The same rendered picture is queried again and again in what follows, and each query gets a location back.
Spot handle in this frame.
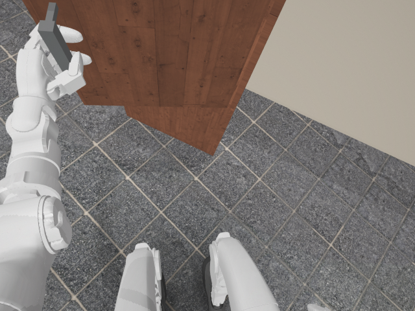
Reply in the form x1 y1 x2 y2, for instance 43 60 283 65
38 2 73 72

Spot left robot thigh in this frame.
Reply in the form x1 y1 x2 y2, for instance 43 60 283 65
114 247 161 311

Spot left robot upper arm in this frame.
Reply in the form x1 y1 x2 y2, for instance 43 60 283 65
0 196 72 311

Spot cupboard door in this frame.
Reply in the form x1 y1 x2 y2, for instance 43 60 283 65
22 0 270 108

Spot right robot shin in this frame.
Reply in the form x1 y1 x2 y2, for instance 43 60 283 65
210 232 230 305

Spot robot left forearm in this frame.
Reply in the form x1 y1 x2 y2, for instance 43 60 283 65
0 96 62 205

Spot robot left hand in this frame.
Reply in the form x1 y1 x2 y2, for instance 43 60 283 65
16 24 92 107

